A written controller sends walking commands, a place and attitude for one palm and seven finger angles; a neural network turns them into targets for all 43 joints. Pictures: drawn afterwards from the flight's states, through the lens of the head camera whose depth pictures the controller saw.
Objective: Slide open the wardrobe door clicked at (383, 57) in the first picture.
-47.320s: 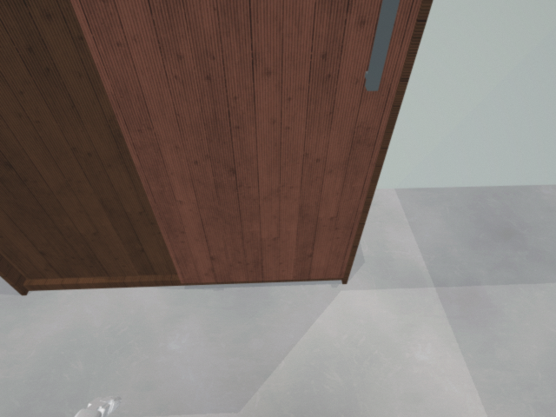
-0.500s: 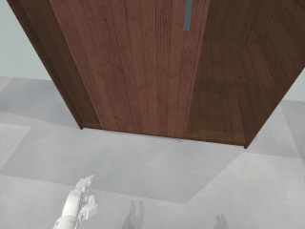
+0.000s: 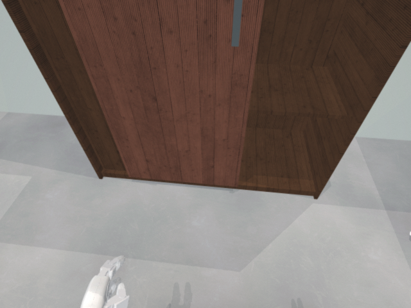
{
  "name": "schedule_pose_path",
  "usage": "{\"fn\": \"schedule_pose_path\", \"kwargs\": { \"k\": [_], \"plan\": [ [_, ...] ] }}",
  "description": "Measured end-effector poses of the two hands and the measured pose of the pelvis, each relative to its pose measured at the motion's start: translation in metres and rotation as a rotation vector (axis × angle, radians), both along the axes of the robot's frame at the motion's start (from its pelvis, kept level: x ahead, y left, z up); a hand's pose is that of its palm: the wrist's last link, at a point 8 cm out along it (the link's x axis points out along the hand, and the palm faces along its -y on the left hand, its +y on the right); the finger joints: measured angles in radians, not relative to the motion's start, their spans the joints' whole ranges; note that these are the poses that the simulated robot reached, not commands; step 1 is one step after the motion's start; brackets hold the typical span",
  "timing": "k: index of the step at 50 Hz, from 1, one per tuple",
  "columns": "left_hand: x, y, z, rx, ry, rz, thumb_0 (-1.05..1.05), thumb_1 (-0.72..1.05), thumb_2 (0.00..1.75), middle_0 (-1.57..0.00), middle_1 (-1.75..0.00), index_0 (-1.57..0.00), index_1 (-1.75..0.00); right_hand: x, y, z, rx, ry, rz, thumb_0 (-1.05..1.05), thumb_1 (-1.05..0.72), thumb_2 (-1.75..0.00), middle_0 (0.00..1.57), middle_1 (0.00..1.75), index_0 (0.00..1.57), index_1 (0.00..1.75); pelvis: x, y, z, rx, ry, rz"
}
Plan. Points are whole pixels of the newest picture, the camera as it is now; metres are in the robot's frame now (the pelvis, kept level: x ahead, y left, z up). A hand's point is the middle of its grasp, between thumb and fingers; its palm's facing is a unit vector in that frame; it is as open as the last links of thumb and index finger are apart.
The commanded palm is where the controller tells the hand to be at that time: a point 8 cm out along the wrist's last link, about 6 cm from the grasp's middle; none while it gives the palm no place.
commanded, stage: stop stepping back and stand still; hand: right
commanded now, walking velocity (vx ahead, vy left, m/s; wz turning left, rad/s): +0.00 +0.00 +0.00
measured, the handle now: out of the picture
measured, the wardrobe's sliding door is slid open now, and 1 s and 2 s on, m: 0.44 0.44 0.44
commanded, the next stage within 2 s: let the arm hang, fingers relaxed in 0.08 s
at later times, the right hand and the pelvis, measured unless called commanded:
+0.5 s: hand out of the picture +0.05 -0.17 -0.18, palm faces -0.02 +0.99 -0.16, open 7.2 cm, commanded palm none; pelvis -0.01 +0.00 -0.01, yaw -1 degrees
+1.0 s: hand out of the picture +0.07 -0.25 -0.15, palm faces +0.00 +0.94 -0.35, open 7.4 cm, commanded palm none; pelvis +0.01 +0.00 +0.00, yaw -1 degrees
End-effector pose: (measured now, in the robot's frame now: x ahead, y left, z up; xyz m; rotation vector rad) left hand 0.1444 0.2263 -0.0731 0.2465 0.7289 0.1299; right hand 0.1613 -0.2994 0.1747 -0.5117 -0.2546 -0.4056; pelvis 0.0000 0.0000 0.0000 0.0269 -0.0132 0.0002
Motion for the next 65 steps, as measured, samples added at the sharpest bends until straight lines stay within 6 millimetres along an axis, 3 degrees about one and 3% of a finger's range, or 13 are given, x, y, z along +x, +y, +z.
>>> {"fn": "schedule_pose_path", "kwargs": {
  "k": [5, 10, 12, 15, 19, 22, 25, 31, 37, 41, 47, 56, 65],
  "plan": [
    [-0.001, 0.001, -0.002, -0.013, -0.003, 0.012, 0.02, 0.9, 0.9, -0.21, -0.3, -0.21, -0.3, -0.003, -0.006, 0.003, -0.029, 0.021, -0.013, 0.01, -0.88, -0.9, 0.21, 0.3, 0.21, 0.3, 0.001, -0.002, 0.0, 0.002, 0.006, 0.005],
    [0.002, 0.003, -0.006, -0.018, -0.005, -0.002, 0.02, 0.9, 0.9, -0.21, -0.3, -0.21, -0.3, -0.002, -0.01, -0.017, 0.014, 0.086, -0.03, 0.01, -0.89, -0.9, 0.21, 0.3, 0.21, 0.3, 0.002, -0.003, 0.0, 0.002, 0.015, -0.001],
    [0.004, 0.007, -0.017, -0.028, 0.043, -0.045, 0.01, 0.9, 0.9, -0.21, -0.3, -0.21, -0.3, 0.008, -0.014, -0.062, 0.079, 0.266, -0.025, 0.0, -0.89, -0.9, 0.2, 0.3, 0.21, 0.3, 0.0, -0.006, -0.003, 0.001, 0.023, -0.015],
    [0.002, 0.018, -0.035, -0.026, 0.118, -0.049, 0.01, 0.9, 0.9, -0.21, -0.3, -0.21, -0.3, 0.008, -0.008, -0.152, 0.211, 0.653, -0.045, 0.0, -0.9, -0.9, 0.2, 0.3, 0.2, 0.3, -0.005, -0.009, -0.009, -0.009, 0.028, -0.017],
    [-0.018, 0.03, -0.046, -0.011, 0.206, -0.008, 0.01, 0.91, 0.9, -0.21, -0.3, -0.21, -0.3, -0.035, 0.029, -0.251, 0.356, 1.085, -0.032, 0.01, -0.9, -0.9, 0.19, 0.3, 0.2, 0.3, -0.01, -0.006, -0.012, -0.022, 0.021, -0.009],
    [-0.045, 0.038, -0.048, 0.017, 0.312, 0.018, 0.01, 0.91, 0.9, -0.21, -0.3, -0.21, -0.3, -0.078, 0.063, -0.299, 0.47, 1.299, -0.014, 0.01, -0.9, -0.9, 0.2, 0.3, 0.2, 0.3, -0.011, -0.001, -0.012, -0.024, 0.018, -0.013],
    [-0.077, 0.043, -0.048, 0.045, 0.435, 0.043, 0.01, 0.91, 0.9, -0.2, -0.3, -0.2, -0.3, -0.114, 0.079, -0.324, 0.565, 1.412, -0.058, 0.0, -0.94, -0.9, 0.2, 0.3, 0.21, 0.3, -0.011, 0.003, -0.01, -0.018, 0.019, -0.02],
    [-0.12, 0.044, -0.051, 0.053, 0.6, 0.084, 0.01, 0.91, 0.9, -0.2, -0.3, -0.2, -0.3, -0.154, 0.063, -0.329, 0.581, 1.529, -0.144, 0.0, -0.96, -0.9, 0.21, 0.3, 0.21, 0.3, -0.008, 0.005, -0.006, -0.003, 0.017, -0.029],
    [-0.124, 0.038, -0.06, 0.014, 0.615, 0.098, 0.01, 0.91, 0.9, -0.2, -0.3, -0.2, -0.3, -0.163, 0.035, -0.313, 0.525, 1.556, -0.229, 0.0, -0.93, -0.9, 0.2, 0.3, 0.21, 0.3, -0.004, 0.001, -0.002, -0.005, 0.01, -0.023],
    [-0.111, 0.034, -0.065, -0.009, 0.588, 0.09, 0.01, 0.91, 0.9, -0.21, -0.3, -0.21, -0.3, -0.151, 0.018, -0.301, 0.479, 1.531, -0.259, 0.0, -0.91, -0.9, 0.2, 0.3, 0.21, 0.3, 0.0, -0.001, 0.0, -0.011, 0.009, -0.016],
    [-0.084, 0.036, -0.064, -0.016, 0.532, 0.073, 0.01, 0.91, 0.9, -0.21, -0.3, -0.21, -0.3, -0.115, 0.005, -0.288, 0.434, 1.454, -0.253, 0.0, -0.91, -0.9, 0.2, 0.3, 0.2, 0.3, 0.007, -0.002, 0.002, -0.02, 0.004, -0.012],
    [-0.046, 0.052, -0.049, 0.024, 0.459, 0.071, 0.01, 0.91, 0.9, -0.21, -0.3, -0.21, -0.3, -0.065, 0.017, -0.286, 0.429, 1.374, -0.171, 0.0, -0.9, -0.9, 0.2, 0.3, 0.2, 0.3, 0.018, 0.001, 0.006, -0.026, -0.002, -0.008],
    [-0.032, 0.07, -0.036, 0.073, 0.453, 0.083, 0.01, 0.91, 0.9, -0.21, -0.3, -0.21, -0.3, -0.05, 0.03, -0.292, 0.45, 1.385, -0.132, 0.0, -0.9, -0.9, 0.2, 0.3, 0.21, 0.3, 0.027, 0.005, 0.008, -0.027, 0.001, -0.009]
  ]
}}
